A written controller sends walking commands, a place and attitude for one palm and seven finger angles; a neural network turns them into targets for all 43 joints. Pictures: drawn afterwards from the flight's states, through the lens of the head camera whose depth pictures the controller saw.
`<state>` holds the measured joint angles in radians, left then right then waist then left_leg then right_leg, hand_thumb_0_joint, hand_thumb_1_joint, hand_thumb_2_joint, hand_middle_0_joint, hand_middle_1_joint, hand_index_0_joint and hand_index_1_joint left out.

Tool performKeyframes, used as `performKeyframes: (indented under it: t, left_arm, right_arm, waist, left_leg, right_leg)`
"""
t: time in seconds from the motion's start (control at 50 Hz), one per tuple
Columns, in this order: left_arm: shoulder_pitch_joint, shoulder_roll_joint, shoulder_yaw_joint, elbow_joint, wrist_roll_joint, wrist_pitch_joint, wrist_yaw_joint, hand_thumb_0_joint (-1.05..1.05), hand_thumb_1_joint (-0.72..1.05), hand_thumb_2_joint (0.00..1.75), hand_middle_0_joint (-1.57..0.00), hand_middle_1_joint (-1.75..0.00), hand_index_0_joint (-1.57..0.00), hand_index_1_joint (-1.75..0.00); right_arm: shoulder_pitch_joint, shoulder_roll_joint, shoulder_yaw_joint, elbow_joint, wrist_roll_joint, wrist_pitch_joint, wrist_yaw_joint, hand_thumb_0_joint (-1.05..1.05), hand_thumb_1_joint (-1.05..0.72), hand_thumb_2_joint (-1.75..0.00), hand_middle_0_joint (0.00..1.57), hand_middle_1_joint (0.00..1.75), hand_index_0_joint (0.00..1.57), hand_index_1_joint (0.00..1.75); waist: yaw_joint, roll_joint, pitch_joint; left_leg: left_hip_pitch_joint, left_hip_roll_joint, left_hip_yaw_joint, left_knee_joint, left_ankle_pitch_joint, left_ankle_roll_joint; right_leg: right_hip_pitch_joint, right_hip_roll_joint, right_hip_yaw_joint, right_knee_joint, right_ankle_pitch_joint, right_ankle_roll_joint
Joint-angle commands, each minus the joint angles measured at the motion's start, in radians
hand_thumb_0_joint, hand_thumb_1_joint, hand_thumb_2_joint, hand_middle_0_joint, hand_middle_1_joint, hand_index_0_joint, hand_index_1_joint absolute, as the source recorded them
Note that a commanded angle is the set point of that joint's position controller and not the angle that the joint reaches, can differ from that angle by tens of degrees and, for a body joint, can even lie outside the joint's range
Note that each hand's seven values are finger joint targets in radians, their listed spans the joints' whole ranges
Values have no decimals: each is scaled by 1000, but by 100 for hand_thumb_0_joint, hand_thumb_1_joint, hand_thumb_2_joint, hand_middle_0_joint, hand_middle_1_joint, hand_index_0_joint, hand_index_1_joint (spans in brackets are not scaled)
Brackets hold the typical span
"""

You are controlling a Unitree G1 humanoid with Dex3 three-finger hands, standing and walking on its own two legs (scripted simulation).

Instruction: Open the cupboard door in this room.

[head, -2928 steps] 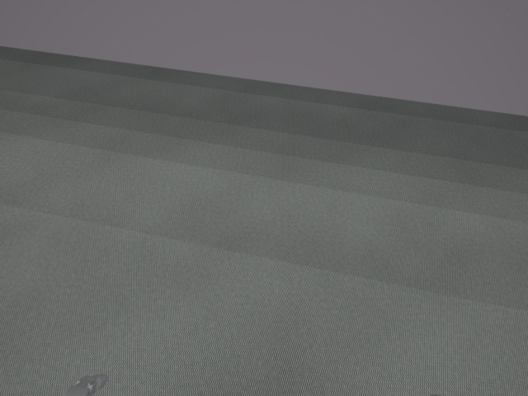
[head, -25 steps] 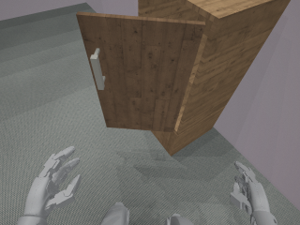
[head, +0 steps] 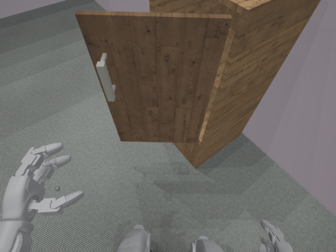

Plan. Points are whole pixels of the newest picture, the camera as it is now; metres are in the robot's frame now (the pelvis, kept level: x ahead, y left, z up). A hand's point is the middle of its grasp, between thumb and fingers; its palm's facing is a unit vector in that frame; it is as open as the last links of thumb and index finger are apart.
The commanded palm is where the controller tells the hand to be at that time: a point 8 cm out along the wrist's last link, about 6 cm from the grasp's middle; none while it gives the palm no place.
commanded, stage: raise the hand with hooked fingers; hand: left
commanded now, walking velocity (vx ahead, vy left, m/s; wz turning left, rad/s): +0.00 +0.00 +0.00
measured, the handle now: (108, 78) +0.56 +0.21 +0.05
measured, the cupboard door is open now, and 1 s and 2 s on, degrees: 52 52 52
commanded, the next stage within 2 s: move the hooked fingers beside the handle in 1.18 s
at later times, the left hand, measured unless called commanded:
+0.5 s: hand (35, 179) +0.25 +0.30 +0.05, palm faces +0.05 -1.00 -0.05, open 13.8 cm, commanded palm +0.24 +0.34 +0.06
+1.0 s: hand (43, 163) +0.29 +0.29 +0.06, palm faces +0.05 -1.00 -0.04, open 13.9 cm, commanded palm +0.26 +0.33 +0.07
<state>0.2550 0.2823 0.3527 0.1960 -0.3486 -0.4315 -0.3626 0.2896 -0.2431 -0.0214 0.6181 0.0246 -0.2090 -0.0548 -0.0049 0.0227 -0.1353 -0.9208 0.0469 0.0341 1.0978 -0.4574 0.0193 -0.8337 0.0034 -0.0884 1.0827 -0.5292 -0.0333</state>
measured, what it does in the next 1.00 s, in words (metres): stands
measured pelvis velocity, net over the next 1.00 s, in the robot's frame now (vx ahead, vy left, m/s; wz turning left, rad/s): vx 0.00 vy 0.01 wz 0.00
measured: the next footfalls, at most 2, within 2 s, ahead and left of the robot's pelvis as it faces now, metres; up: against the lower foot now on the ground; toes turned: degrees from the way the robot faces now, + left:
none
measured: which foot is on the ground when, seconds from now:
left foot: down 0.00-1.00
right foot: down 0.00-1.00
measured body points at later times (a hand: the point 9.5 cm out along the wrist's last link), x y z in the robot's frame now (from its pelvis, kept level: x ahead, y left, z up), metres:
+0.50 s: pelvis -0.01 +0.03 +0.01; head +0.06 +0.06 +0.45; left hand +0.25 +0.35 +0.05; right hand +0.17 -0.20 -0.06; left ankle +0.04 +0.11 -0.66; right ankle +0.00 -0.10 -0.66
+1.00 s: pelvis +0.00 +0.01 +0.01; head +0.08 +0.03 +0.46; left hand +0.28 +0.34 +0.06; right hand +0.15 -0.24 -0.07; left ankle +0.04 +0.11 -0.66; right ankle +0.00 -0.10 -0.66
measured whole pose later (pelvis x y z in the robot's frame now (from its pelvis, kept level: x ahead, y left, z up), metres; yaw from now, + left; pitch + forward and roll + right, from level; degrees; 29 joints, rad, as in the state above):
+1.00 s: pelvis +0.00 +0.01 +0.01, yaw +0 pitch +15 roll -3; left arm 0.00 0.40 0.43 0.41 -0.35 -0.35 -0.48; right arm 0.29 -0.28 0.02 0.56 0.03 -0.18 -0.06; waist -0.02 0.01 -0.11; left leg -0.86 0.04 0.03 1.04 -0.43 0.04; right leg -0.76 0.00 -0.09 1.00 -0.49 -0.02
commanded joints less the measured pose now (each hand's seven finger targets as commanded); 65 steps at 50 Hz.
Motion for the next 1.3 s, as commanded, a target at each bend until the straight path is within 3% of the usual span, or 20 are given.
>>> performKeyframes:
  t: [0.0,0.02,0.06,0.12,0.2,0.24,0.32,0.4,0.44,0.52,0.58,0.64,0.7,0.78,0.86,1.0,1.04,1.16,1.22,1.28]
  left_arm:
    - [-123,159,13,-101,-2,-88,-54,0,-20,43,-28,-100,-28,-100]
    - [-157,179,20,-117,-16,-81,-72,0,-22,42,-28,-102,-28,-102]
    - [-158,232,60,-183,-23,-70,-80,0,-27,40,-28,-105,-28,-105]
    - [-160,285,113,-264,-29,-58,-50,0,-34,37,-29,-110,-29,-110]
    - [-156,233,88,-231,-20,-37,5,0,-43,33,-29,-115,-29,-115]
    - [-180,226,73,-163,-8,-9,1,0,-48,31,-30,-118,-30,-118]
    - [-229,221,42,-60,5,54,-43,0,-50,30,-30,-120,-30,-120]
    - [-340,279,70,-93,4,61,-76,0,-50,30,-30,-120,-30,-120]
    - [-391,318,102,-129,-2,40,-73,0,-50,30,-30,-120,-30,-120]
    - [-396,365,151,-99,-5,7,-66,0,-50,30,-30,-120,-30,-120]
    - [-401,345,137,-22,-10,21,-87,0,-50,30,-30,-120,-30,-120]
    - [-411,373,151,29,-11,56,-117,0,-50,30,-30,-120,-30,-120]
    - [-396,343,133,53,-33,79,-144,0,-50,30,-30,-120,-30,-120]
    - [-400,352,143,26,-42,52,-148,0,-50,30,-30,-120,-30,-120]
    - [-400,372,174,34,-37,18,-123,0,-50,30,-30,-120,-30,-120]
    - [-396,374,164,-2,-29,4,-119,0,-50,30,-30,-120,-30,-120]
    - [-394,374,167,8,-37,11,-127,0,-50,30,-30,-120,-30,-120]
    - [-411,356,167,72,-54,31,-139,0,-50,30,-30,-120,-30,-120]
    - [-428,352,154,85,-50,34,-148,0,-50,30,-30,-120,-30,-120]
    - [-471,364,148,56,-36,22,-145,0,-50,30,-30,-120,-30,-120]
  right_arm:
    - [-56,-162,-51,-155,10,-60,-17,0,-90,-90,20,30,20,30]
    - [-53,-169,-47,-162,13,-61,-21,0,-90,-90,20,30,20,30]
    - [-51,-173,-48,-176,15,-66,-27,0,-90,-90,20,30,20,30]
    - [-45,-170,-41,-186,12,-68,-27,0,-90,-90,20,30,20,30]
    - [-58,-163,-32,-186,10,-53,-16,0,-90,-90,20,30,20,30]
    - [-53,-171,-26,-193,9,-38,-14,0,-90,-90,20,30,20,30]
    - [-34,-188,-20,-212,15,-19,-19,0,-90,-90,20,30,20,30]
    - [-39,-193,-16,-225,17,-21,-28,0,-90,-90,20,30,20,30]
    - [-40,-191,-12,-223,14,-25,-30,0,-90,-90,20,30,20,30]
    - [-31,-192,-9,-204,7,-31,-33,0,-90,-90,20,30,20,30]
    - [-30,-192,-7,-194,12,-23,-32,0,-90,-90,20,30,20,30]
    - [-18,-200,-8,-197,17,-18,-33,0,-90,-90,20,30,20,30]
    - [-13,-200,-13,-200,21,-18,-34,0,-90,-90,20,30,20,30]
    - [-5,-200,-18,-197,16,-25,-25,0,-90,-90,20,30,20,30]
    - [0,-195,-20,-191,12,-21,-18,0,-90,-90,20,30,20,30]
    - [-8,-186,-19,-193,16,-16,-19,0,-90,-90,20,30,20,30]
    - [-7,-186,-17,-192,17,-13,-20,0,-90,-90,20,30,20,30]
    - [-10,-184,-14,-187,20,-5,-25,0,-90,-90,20,30,20,30]
    - [-11,-185,-13,-189,20,-4,-26,0,-90,-90,20,30,20,30]
    - [-17,-183,-13,-190,21,-4,-25,0,-90,-90,20,30,20,30]
  waist:
    - [-23,-2,-193]
    - [-18,18,-201]
    - [8,82,-294]
    - [29,116,-347]
    - [16,134,-243]
    - [-1,115,-182]
    - [-17,66,-147]
    - [-12,88,-198]
    - [-3,128,-234]
    - [6,135,-246]
    - [-4,116,-207]
    - [1,132,-223]
    - [-5,65,-224]
    - [2,78,-248]
    - [0,66,-231]
    - [0,121,-270]
    - [-5,75,-271]
    - [-14,26,-237]
    - [-16,21,-229]
    - [-16,67,-253]
  left_leg:
    - [184,-29,-72,-111,170,14]
    - [202,-29,-77,-117,174,14]
    - [282,-27,-81,-146,212,11]
    - [363,-18,-104,-171,287,-1]
    - [372,-11,-128,-218,233,-19]
    - [336,-12,-131,-230,182,-21]
    - [315,-13,-141,-253,112,-18]
    - [366,-13,-158,-273,90,-22]
    - [411,-12,-164,-276,113,-30]
    - [433,-10,-170,-273,158,-38]
    - [404,-12,-160,-281,130,-31]
    - [405,-15,-146,-280,166,-26]
    - [385,-20,-125,-266,190,-11]
    - [379,-26,-105,-233,265,-7]
    - [347,-28,-93,-218,262,-3]
    - [352,-30,-73,-205,266,4]
    - [329,-31,-68,-193,271,10]
    - [263,-36,-53,-166,252,14]
    - [242,-34,-52,-150,248,15]
    - [266,-35,-50,-155,254,16]
  right_leg:
    - [25,18,61,-153,153,23]
    - [30,22,60,-150,154,15]
    - [67,20,49,-150,180,9]
    - [79,30,24,-133,219,0]
    - [36,33,-3,-148,171,2]
    - [20,36,-8,-156,150,1]
    - [17,39,-9,-179,130,3]
    - [29,37,-4,-190,114,0]
    - [29,41,-1,-185,119,-6]
    - [35,42,0,-181,135,-9]
    - [41,38,0,-200,129,-4]
    - [63,38,3,-211,148,-6]
    - [91,40,6,-231,174,-1]
    - [108,40,16,-220,224,-2]
    - [108,40,25,-211,231,0]
    - [139,33,46,-215,253,5]
    - [161,37,55,-217,275,8]
    - [178,30,83,-228,292,19]
    - [177,28,94,-222,285,17]
    - [170,26,93,-218,294,18]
